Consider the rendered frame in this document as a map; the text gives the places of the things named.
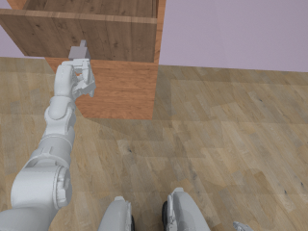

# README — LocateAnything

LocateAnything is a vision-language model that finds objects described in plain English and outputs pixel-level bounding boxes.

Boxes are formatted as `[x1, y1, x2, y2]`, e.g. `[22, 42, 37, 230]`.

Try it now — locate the robot left thigh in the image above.
[97, 200, 132, 231]

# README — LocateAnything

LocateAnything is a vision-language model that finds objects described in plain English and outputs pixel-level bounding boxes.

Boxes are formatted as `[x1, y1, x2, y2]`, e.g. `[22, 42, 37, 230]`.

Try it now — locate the robot right hand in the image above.
[233, 221, 253, 231]

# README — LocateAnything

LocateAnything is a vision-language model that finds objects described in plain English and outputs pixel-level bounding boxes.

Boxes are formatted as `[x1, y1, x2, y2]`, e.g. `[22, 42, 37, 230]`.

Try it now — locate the robot left forearm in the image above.
[11, 95, 76, 206]

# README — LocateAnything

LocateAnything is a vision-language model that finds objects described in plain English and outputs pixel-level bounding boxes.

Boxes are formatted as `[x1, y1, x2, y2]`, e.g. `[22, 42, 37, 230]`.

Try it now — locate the cabinet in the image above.
[7, 0, 167, 120]

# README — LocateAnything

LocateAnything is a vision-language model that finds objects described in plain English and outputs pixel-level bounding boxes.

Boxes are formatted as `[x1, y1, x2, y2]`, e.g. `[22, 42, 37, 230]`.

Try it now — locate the robot left hand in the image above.
[54, 58, 96, 102]

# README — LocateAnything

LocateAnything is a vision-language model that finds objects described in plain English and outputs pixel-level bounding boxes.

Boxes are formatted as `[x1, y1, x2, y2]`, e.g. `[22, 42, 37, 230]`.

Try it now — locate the robot right thigh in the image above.
[167, 192, 211, 231]

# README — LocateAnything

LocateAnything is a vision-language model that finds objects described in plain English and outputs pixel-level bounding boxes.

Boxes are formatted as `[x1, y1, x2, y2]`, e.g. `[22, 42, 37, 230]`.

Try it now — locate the robot left upper arm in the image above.
[0, 165, 72, 231]

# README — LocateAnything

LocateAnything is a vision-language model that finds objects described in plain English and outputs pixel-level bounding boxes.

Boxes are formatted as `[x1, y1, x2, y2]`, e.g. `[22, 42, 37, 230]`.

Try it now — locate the drawer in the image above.
[0, 0, 157, 63]

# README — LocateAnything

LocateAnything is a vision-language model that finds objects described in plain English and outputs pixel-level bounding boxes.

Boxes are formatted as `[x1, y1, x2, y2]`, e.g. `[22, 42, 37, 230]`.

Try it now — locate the robot thigh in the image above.
[97, 200, 132, 231]
[167, 192, 211, 231]

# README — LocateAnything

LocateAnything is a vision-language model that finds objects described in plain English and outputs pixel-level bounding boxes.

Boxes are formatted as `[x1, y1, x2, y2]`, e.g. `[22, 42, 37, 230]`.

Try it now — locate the handle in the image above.
[68, 39, 91, 61]

